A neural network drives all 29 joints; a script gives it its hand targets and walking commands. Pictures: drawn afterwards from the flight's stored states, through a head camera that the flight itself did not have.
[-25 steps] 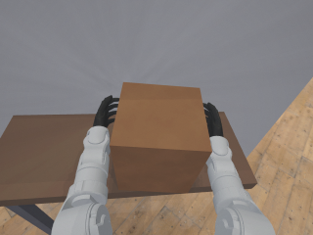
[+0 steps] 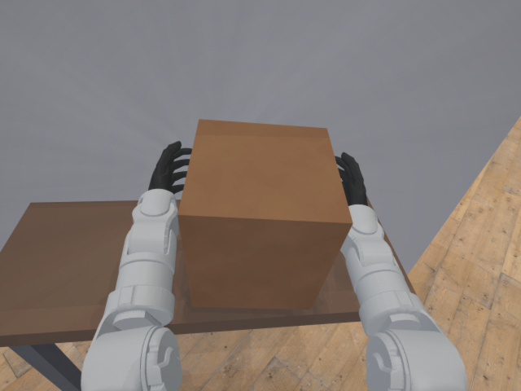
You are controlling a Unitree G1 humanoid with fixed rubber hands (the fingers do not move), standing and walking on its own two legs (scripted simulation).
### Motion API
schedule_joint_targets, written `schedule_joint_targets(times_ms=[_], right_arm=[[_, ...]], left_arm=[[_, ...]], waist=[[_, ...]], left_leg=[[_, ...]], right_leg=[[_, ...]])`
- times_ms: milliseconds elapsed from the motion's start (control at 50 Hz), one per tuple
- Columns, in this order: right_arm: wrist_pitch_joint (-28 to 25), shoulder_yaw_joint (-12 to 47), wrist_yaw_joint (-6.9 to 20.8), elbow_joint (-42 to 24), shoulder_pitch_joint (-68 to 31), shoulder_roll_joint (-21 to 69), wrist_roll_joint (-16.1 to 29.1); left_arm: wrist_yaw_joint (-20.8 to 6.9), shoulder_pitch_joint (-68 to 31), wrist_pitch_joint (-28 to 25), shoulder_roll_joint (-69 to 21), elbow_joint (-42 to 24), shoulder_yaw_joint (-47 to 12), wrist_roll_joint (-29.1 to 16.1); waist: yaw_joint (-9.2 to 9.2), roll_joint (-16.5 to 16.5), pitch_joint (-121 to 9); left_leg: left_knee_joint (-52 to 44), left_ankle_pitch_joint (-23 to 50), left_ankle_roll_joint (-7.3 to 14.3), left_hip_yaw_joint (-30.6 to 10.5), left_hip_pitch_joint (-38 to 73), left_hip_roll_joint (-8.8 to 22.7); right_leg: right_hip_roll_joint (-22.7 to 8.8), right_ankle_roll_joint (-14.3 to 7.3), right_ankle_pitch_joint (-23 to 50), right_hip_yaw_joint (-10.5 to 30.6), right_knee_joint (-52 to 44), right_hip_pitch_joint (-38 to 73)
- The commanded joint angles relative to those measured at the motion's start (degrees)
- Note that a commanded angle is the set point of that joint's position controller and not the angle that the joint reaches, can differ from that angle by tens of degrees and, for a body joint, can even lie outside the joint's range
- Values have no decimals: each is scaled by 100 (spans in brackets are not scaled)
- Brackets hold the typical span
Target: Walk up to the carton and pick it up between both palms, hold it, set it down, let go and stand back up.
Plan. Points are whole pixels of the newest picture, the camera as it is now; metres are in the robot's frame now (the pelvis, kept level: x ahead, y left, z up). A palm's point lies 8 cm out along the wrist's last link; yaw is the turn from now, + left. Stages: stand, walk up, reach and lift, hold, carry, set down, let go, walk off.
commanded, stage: reach and lift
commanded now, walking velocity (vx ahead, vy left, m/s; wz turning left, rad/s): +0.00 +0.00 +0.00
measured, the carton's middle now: (257, 219) +0.39 +0.00 +0.08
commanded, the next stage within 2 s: hold in 1.96 s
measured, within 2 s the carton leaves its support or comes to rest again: neither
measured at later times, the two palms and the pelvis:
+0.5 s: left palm (163, 192) +0.37 +0.14 +0.16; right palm (363, 207) +0.36 -0.16 +0.14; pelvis -0.01 +0.00 +0.00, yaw +0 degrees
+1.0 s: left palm (152, 178) +0.36 +0.15 +0.19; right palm (366, 190) +0.35 -0.15 +0.18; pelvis -0.02 +0.00 +0.00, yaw +1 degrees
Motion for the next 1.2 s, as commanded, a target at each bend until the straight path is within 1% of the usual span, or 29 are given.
schedule_joint_targets(times_ms=[0,20,40,60,80,100,160,180,220,260,280,320,360,440,460,500,540,560,620,640,700,760,820,840,960,980,1060,1100,1180], right_arm=[[-192,1992,573,-1201,-3475,2718,235],[-306,1889,585,-1292,-3472,2724,116],[-412,1819,596,-1244,-3435,2731,48],[-490,1804,614,-1204,-3353,2685,17],[-612,1852,632,-1385,-3447,2719,30],[-616,1842,631,-1253,-3298,2663,19],[-621,1847,627,-1264,-3104,2478,30],[-664,1919,633,-1402,-3215,2461,88],[-703,2006,637,-1559,-3395,2424,135],[-755,2153,635,-1829,-3618,2410,252],[-745,2236,622,-1903,-3642,2447,310],[-696,2377,612,-2123,-3729,2441,414],[-541,2443,587,-2084,-3632,2403,450],[-182,2319,542,-1876,-3569,2351,426],[-141,2329,548,-1909,-3617,2378,471],[-145,2416,536,-2201,-3888,2505,556],[-91,2524,491,-2336,-3902,2505,668],[-30,2587,466,-2377,-3898,2508,726],[165,2581,417,-2274,-3832,2428,770],[215,2535,406,-2202,-3793,2423,764],[352,2450,408,-2087,-3836,2436,799],[376,2394,450,-2118,-3989,2450,826],[401,2435,446,-2251,-4106,2419,906],[440,2473,437,-2236,-4120,2415,937],[599,2665,376,-2441,-4271,2432,1157],[632,2717,364,-2494,-4326,2455,1215],[735,2802,358,-2574,-4371,2492,1311],[795,2861,323,-2634,-4372,2471,1357],[963,2877,279,-2544,-4350,2448,1444]], left_arm=[[-963,-2624,86,-3087,-654,-2051,-287],[-988,-2657,56,-3201,-668,-1985,-250],[-1005,-2752,-9,-3203,-806,-2014,-227],[-1004,-2746,-59,-3233,-901,-2034,-198],[-994,-2798,-123,-3227,-981,-2081,-189],[-987,-2624,-96,-3161,-873,-2058,-80],[-999,-2341,62,-3111,-963,-2055,43],[-993,-2384,103,-3134,-1129,-2095,-8],[-978,-2412,228,-3109,-1205,-2171,-35],[-918,-2505,278,-3165,-1431,-2339,-143],[-891,-2614,301,-3150,-1576,-2453,-218],[-842,-2595,382,-3139,-1680,-2583,-261],[-843,-2478,540,-3059,-1695,-2579,-229],[-949,-2480,924,-2807,-1614,-2239,-139],[-965,-2500,982,-2817,-1655,-2209,-141],[-961,-2654,1027,-2887,-1848,-2284,-225],[-965,-2662,1085,-2899,-1948,-2392,-277],[-975,-2626,1142,-2882,-1973,-2387,-264],[-1042,-2595,1310,-2795,-1969,-2276,-178],[-1055,-2634,1349,-2779,-1980,-2250,-169],[-1086,-2736,1471,-2715,-2008,-2149,-135],[-1047,-2963,1521,-2770,-2155,-2245,-207],[-1021,-2987,1590,-2824,-2228,-2334,-263],[-1022,-2919,1645,-2808,-2184,-2294,-228],[-1017,-2974,1843,-2811,-2460,-2432,-293],[-1017,-3040,1863,-2823,-2491,-2415,-325],[-1013,-3125,1911,-2749,-2711,-2453,-316],[-1018,-3040,1979,-2744,-2634,-2410,-307],[-1072,-3024,2103,-2628,-2612,-2298,-235]], waist=[[-70,275,-2046],[-207,177,-1983],[-255,230,-2069],[-250,252,-2086],[-210,272,-2284],[-215,354,-2070],[-215,384,-1805],[-165,360,-1869],[-177,352,-1847],[-136,380,-2055],[-181,392,-2212],[-133,398,-2389],[-156,363,-2234],[-164,131,-1630],[-138,141,-1618],[-123,128,-2014],[-209,161,-2209],[-201,173,-2167],[-251,148,-1848],[-317,156,-1761],[-291,158,-1498],[-310,293,-1604],[-332,335,-1777],[-322,276,-1726],[-377,341,-1805],[-330,278,-1795],[-330,302,-2009],[-318,294,-1982],[-285,250,-1714]], left_leg=[[41,1639,-303,298,447,-361],[13,1711,-302,309,538,-324],[43,1836,-328,314,621,-327],[59,2003,-366,299,770,-314],[134,2204,-374,298,855,-308],[143,2243,-386,276,888,-304],[109,2189,-410,311,918,-285],[101,2219,-399,300,896,-259],[106,2099,-383,324,911,-277],[142,2116,-364,288,946,-274],[183,2182,-356,278,1013,-273],[194,2109,-324,254,1060,-268],[126,1865,-258,213,1024,-274],[-188,862,-94,309,558,-324],[-223,792,-63,315,493,-339],[-173,947,-47,324,521,-361],[-31,1344,-90,284,719,-363],[-3,1400,-105,274,789,-363],[-83,1169,-88,283,674,-382],[-109,1105,-101,285,665,-384],[-201,787,-64,301,576,-371],[-192,790,-110,292,658,-338],[-53,1189,-175,285,880,-336],[-41,1204,-167,283,902,-336],[20,1276,-170,260,882,-340],[-5,1270,-141,263,848,-341],[-3,1345,-139,229,850,-343],[22,1427,-134,244,825,-356],[-76,1167,-96,296,699,-350]], right_leg=[[378,143,1291,-175,193,1089],[376,129,1320,-260,211,1029],[390,112,1367,-296,210,995],[389,101,1376,-322,200,969],[396,90,1501,-329,222,994],[386,78,1473,-337,194,1011],[388,77,1326,-363,160,1015],[407,67,1295,-357,171,1001],[384,54,1189,-373,161,941],[393,45,1177,-369,186,897],[386,39,1227,-357,187,904],[373,35,1184,-340,205,854],[336,48,1102,-304,174,866],[274,107,504,-254,120,939],[266,116,492,-252,124,937],[266,137,768,-221,197,1083],[296,156,1159,-262,242,1207],[306,162,1182,-247,239,1200],[304,156,959,-257,214,1168],[305,161,887,-250,210,1119],[316,129,461,-283,166,1001],[334,88,203,-315,151,800],[376,77,399,-324,176,793],[383,94,417,-328,168,819],[408,80,520,-324,196,870],[413,96,540,-295,213,905],[394,98,736,-279,261,1010],[393,120,908,-250,266,1090],[397,118,688,-227,238,1114]])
